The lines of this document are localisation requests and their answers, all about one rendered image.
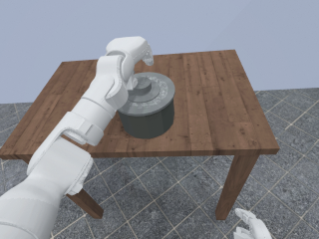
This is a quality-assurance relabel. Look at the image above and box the robot left forearm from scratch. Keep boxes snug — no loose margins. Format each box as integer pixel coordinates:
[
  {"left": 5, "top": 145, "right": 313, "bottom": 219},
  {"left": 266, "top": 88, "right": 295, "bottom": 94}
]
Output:
[{"left": 26, "top": 48, "right": 135, "bottom": 176}]

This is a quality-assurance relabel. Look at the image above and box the robot left upper arm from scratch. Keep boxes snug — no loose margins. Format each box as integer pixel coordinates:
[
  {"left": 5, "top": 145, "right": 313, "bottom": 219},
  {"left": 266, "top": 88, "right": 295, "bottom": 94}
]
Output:
[{"left": 0, "top": 136, "right": 94, "bottom": 239}]

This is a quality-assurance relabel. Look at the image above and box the robot right hand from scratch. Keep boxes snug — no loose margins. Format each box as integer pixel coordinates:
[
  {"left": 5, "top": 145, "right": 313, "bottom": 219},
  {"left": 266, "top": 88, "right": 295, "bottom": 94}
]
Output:
[{"left": 233, "top": 208, "right": 272, "bottom": 239}]

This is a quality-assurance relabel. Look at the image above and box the knob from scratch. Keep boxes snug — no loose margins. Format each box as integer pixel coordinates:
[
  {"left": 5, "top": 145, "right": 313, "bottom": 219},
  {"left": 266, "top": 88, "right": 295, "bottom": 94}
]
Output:
[{"left": 133, "top": 77, "right": 152, "bottom": 95}]

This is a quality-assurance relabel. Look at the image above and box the robot left hand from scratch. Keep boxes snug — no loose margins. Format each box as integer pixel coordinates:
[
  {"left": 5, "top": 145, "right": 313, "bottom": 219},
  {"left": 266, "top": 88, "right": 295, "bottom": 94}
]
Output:
[{"left": 106, "top": 36, "right": 154, "bottom": 91}]

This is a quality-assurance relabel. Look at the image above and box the pot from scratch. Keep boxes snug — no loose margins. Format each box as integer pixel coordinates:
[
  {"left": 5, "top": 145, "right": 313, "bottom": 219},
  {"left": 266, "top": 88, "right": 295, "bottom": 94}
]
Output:
[{"left": 118, "top": 100, "right": 174, "bottom": 139}]

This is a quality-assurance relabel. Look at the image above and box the table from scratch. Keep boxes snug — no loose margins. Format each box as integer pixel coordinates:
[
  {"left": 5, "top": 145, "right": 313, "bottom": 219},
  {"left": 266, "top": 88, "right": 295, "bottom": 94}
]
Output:
[{"left": 0, "top": 49, "right": 280, "bottom": 220}]

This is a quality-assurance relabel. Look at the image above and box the lid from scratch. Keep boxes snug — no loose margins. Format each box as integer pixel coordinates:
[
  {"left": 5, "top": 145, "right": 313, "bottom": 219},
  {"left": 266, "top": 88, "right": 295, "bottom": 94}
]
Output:
[{"left": 117, "top": 72, "right": 175, "bottom": 117}]

